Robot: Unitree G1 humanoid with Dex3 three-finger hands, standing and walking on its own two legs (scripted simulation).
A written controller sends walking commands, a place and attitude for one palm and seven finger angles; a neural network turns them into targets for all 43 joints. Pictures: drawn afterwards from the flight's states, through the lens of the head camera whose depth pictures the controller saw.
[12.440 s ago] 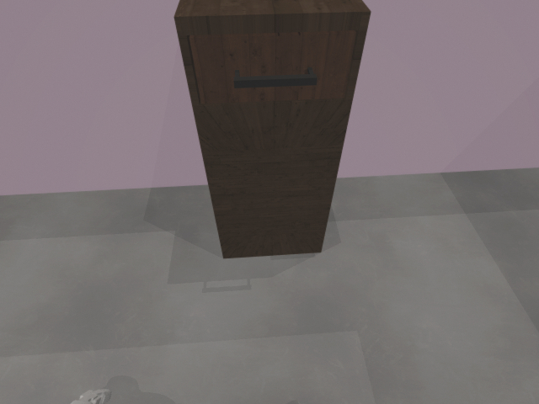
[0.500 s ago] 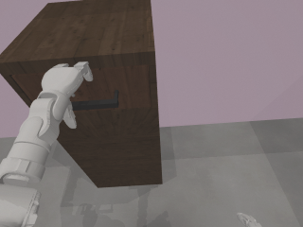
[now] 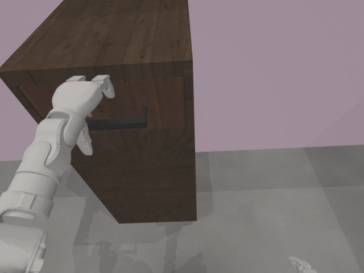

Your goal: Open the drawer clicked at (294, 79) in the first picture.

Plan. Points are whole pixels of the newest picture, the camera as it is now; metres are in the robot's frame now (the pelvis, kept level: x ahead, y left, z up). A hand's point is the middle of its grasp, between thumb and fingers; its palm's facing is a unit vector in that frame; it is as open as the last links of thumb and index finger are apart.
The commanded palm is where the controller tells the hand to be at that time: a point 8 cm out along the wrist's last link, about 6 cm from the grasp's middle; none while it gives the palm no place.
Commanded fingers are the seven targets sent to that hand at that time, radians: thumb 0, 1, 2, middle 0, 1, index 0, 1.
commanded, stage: move the hooked fingers above the handle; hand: left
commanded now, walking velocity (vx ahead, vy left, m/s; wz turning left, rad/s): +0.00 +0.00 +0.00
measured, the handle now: (108, 118) +0.45 +0.23 +0.09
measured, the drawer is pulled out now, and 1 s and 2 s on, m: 0.00 0.00 0.00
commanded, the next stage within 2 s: none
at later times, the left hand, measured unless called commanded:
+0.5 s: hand (89, 111) +0.41 +0.24 +0.15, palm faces +0.01 +0.00 -1.00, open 13.7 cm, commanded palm +0.40 +0.26 +0.21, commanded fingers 0.00 -0.50 0.30 -0.30 -1.20 -0.30 -1.20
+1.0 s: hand (89, 111) +0.41 +0.24 +0.15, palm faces +0.02 +0.00 -1.00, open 13.7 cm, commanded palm +0.41 +0.27 +0.20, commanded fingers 0.00 -0.50 0.30 -0.30 -1.20 -0.30 -1.20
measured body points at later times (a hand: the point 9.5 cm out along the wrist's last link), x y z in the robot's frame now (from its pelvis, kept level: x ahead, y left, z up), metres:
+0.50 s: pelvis -0.01 +0.00 +0.00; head +0.01 -0.02 +0.45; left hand +0.40 +0.24 +0.20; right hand +0.13 -0.24 -0.13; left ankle -0.02 +0.10 -0.74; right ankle -0.01 -0.09 -0.74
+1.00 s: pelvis -0.03 -0.01 +0.00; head -0.01 -0.03 +0.45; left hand +0.40 +0.24 +0.20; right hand +0.06 -0.28 -0.13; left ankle -0.02 +0.10 -0.74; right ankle -0.01 -0.09 -0.74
